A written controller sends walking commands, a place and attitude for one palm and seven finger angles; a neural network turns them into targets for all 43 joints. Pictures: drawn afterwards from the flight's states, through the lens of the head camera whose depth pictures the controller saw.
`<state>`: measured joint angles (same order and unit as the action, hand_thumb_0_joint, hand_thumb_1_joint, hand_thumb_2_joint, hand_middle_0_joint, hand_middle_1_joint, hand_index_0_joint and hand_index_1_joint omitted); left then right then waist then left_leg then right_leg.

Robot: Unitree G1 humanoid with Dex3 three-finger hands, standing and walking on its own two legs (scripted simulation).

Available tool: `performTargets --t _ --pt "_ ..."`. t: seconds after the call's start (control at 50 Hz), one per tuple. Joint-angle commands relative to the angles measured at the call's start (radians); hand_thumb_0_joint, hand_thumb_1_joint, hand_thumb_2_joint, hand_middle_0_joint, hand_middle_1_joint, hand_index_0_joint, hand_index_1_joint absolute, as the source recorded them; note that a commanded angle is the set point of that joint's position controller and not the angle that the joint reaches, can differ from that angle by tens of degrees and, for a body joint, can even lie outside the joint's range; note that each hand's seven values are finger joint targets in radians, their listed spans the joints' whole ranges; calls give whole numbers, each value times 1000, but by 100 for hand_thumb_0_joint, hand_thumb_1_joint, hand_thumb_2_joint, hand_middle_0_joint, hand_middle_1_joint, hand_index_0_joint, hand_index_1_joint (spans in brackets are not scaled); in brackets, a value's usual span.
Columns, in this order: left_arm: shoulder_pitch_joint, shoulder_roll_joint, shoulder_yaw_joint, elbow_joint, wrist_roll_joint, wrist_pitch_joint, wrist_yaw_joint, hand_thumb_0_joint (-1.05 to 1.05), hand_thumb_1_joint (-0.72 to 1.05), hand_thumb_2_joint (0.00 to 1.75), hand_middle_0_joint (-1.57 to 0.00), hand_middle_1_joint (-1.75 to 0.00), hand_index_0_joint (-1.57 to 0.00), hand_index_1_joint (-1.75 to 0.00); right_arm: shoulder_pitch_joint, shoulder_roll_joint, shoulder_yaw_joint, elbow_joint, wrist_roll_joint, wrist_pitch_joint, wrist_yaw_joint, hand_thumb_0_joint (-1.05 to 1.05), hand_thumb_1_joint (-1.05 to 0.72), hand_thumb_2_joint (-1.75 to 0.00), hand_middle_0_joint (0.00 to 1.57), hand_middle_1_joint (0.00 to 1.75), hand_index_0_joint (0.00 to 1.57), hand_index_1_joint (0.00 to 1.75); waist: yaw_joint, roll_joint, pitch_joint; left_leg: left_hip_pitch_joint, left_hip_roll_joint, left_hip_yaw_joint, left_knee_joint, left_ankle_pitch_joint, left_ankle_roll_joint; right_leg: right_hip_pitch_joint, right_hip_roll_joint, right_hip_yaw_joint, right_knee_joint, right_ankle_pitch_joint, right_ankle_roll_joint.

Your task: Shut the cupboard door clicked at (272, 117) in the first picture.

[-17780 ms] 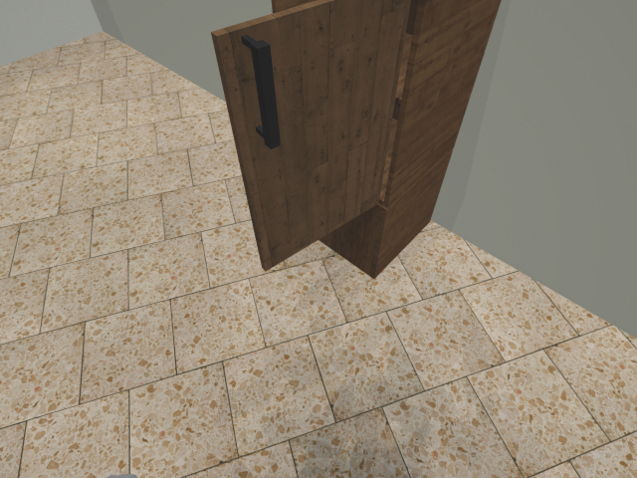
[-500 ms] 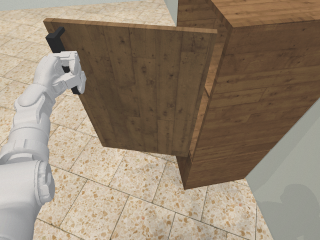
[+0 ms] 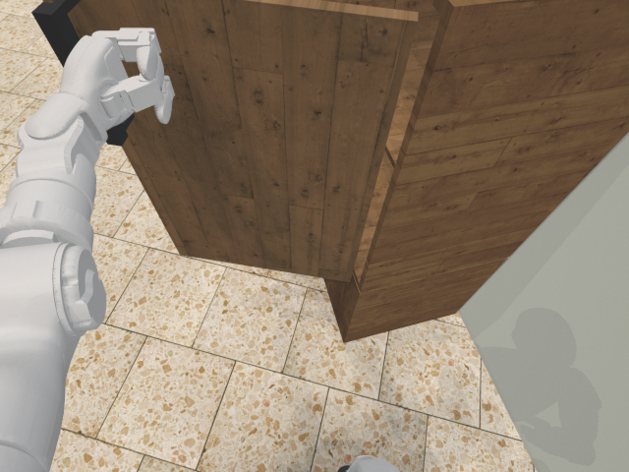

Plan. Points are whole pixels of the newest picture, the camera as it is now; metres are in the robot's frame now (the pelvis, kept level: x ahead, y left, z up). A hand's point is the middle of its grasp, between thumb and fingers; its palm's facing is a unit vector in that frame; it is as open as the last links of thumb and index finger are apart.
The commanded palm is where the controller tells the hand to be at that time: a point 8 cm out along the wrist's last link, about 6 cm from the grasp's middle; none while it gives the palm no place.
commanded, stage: push the door shut along its arc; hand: left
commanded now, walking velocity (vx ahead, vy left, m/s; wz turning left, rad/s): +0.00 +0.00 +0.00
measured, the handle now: (95, 75) +0.58 +0.20 +0.17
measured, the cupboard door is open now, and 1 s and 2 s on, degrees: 66 49 49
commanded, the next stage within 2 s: pull the fist back off the door in 0.66 s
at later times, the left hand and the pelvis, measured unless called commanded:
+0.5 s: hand (181, 65) +0.56 +0.10 +0.19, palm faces -0.37 -0.93 +0.00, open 3.1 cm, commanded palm +0.58 +0.14 +0.17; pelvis +0.00 -0.01 -0.01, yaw -1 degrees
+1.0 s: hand (207, 48) +0.60 +0.07 +0.18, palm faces +0.04 -1.00 -0.02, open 3.0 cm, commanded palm +0.57 +0.11 +0.17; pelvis +0.01 -0.01 -0.01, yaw +0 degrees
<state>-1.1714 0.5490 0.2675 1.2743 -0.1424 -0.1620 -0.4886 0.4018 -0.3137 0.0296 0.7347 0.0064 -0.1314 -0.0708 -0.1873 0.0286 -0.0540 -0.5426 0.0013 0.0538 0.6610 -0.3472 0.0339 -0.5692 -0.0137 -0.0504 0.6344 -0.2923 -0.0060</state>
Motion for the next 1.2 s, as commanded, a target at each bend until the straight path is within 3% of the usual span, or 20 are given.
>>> performTargets --t 0.0,0.12,0.16,0.2,0.26,0.36,0.4,0.5,0.56,0.74,0.76,0.78,0.82,0.86,0.88,0.94,1.0,1.06,1.12,1.18 --pt "-539 264 75 -126 -9 -44 5 0 90 90 -130 -150 -130 -150 157 -189 -65 -50 5 -2 -20 0 -90 -90 20 30 20 30 -24 10 -387 272 7 -102 -17 398 0 77 29 17 -37 337 -23" --pt "-607 308 77 -137 36 -57 9 0 90 90 -130 -150 -130 -150 186 -191 -69 -61 1 23 -17 0 -90 -90 20 30 20 30 -32 65 -453 280 5 -98 11 410 -4 60 37 25 -21 357 -20" --pt "-643 294 60 -119 37 -52 0 0 90 90 -130 -150 -130 -150 200 -192 -72 -49 -2 26 -17 0 -90 -90 20 30 20 30 -55 42 -453 272 6 -99 17 390 0 50 39 25 -26 349 -17" --pt "-669 226 12 -96 19 -44 -11 0 90 90 -130 -150 -130 -150 209 -192 -72 -41 1 34 -20 0 -90 -90 20 30 20 30 -73 59 -444 286 7 -95 26 406 1 16 43 13 -20 349 -19" --pt "-712 294 54 -85 30 -34 -20 0 90 90 -130 -150 -130 -150 224 -202 -76 -25 -4 38 -17 0 -90 -90 20 30 20 30 -80 53 -466 271 6 -97 36 387 3 17 48 22 -23 349 -16" --pt "-753 288 34 -92 34 -35 -31 0 90 90 -130 -150 -130 -150 227 -201 -75 -12 -6 47 -15 0 -90 -90 20 30 20 30 -87 94 -490 265 1 -89 57 396 4 11 53 21 -12 373 -18" --pt "-771 240 1 -88 22 -37 -34 0 90 90 -130 -150 -130 -150 226 -199 -73 -6 -4 50 -17 0 -90 -90 20 30 20 30 -96 121 -481 285 0 -84 65 420 3 -14 56 8 -2 380 -23" --pt "-800 215 -18 -56 20 -28 -38 0 90 90 -130 -150 -130 -150 229 -203 -73 14 -6 50 -18 0 -90 -90 20 30 20 30 -116 110 -458 287 2 -87 81 416 7 -61 62 -2 4 362 -21" --pt "-814 228 -19 -42 30 -20 -41 0 90 90 -130 -150 -130 -150 223 -203 -73 20 -8 51 -17 0 -90 -90 20 30 20 30 -121 94 -470 251 1 -83 92 384 8 -56 60 9 6 356 -14" --pt "-893 127 -83 -63 16 -20 -50 0 90 90 -130 -150 -130 -150 217 -202 -77 50 -11 40 -16 0 -90 -90 20 30 20 30 -139 148 -518 345 -1 -93 119 467 7 -136 73 -14 39 366 -19" --pt "-928 237 197 -46 -48 27 170 0 90 90 -130 -150 -130 -150 273 -151 -54 1 -10 35 -1 0 -90 -90 20 30 20 30 -108 182 -502 197 23 -115 107 440 -8 -45 55 23 -10 370 -13" --pt "-893 180 138 -32 -13 51 276 0 90 90 -130 -150 -130 -150 287 -148 -48 -5 -16 32 22 0 -90 -90 20 30 20 30 -112 168 -505 165 21 -110 83 418 -14 -9 55 26 -6 374 -4" --pt "-843 143 146 -34 19 52 401 0 90 90 -130 -150 -130 -150 311 -145 -60 -15 -35 34 48 0 -90 -90 20 30 20 30 -119 64 -489 151 22 -122 83 473 -13 -1 55 11 4 407 6" --pt "-842 97 111 -139 107 11 536 0 90 90 -130 -150 -130 -150 333 -134 -66 -27 -64 39 86 0 -90 -90 20 30 20 30 -114 103 -533 184 16 -114 93 519 -11 -2 53 11 7 431 12" --pt "-803 95 88 -180 160 -24 573 0 90 90 -130 -150 -130 -150 342 -130 -69 -36 -76 40 106 0 -90 -90 20 30 20 30 -94 147 -566 216 14 -112 97 561 -15 -6 53 14 18 444 8" --pt "-751 95 63 -187 211 -84 567 0 90 90 -130 -150 -130 -150 352 -136 -80 -35 -76 58 124 0 -90 -90 20 30 20 30 -83 116 -620 279 16 -111 81 599 -20 38 58 15 16 471 1" --pt "-734 89 60 -108 180 -50 493 0 90 90 -130 -150 -130 -150 353 -145 -85 -40 -55 78 108 0 -90 -90 20 30 20 30 -80 67 -587 234 4 -92 35 495 -12 137 55 19 -9 487 -5" --pt "-736 175 151 -142 138 -33 456 0 90 90 -130 -150 -130 -150 328 -145 -81 -59 -40 89 91 0 -90 -90 20 30 20 30 -42 56 -598 203 -5 -63 8 454 -4 232 56 37 -32 540 -6" --pt "-667 181 181 -221 117 -88 461 0 90 90 -130 -150 -130 -150 310 -128 -75 -77 -37 78 86 0 -90 -90 20 30 20 30 -16 51 -561 201 -5 -52 -10 458 -2 270 58 38 -41 565 -7" --pt "-519 125 146 -253 128 -141 476 0 90 90 -130 -150 -130 -150 292 -117 -81 -87 -36 70 94 0 -90 -90 20 30 20 30 7 15 -509 194 -5 -36 -17 472 1 284 59 34 -43 584 -7"
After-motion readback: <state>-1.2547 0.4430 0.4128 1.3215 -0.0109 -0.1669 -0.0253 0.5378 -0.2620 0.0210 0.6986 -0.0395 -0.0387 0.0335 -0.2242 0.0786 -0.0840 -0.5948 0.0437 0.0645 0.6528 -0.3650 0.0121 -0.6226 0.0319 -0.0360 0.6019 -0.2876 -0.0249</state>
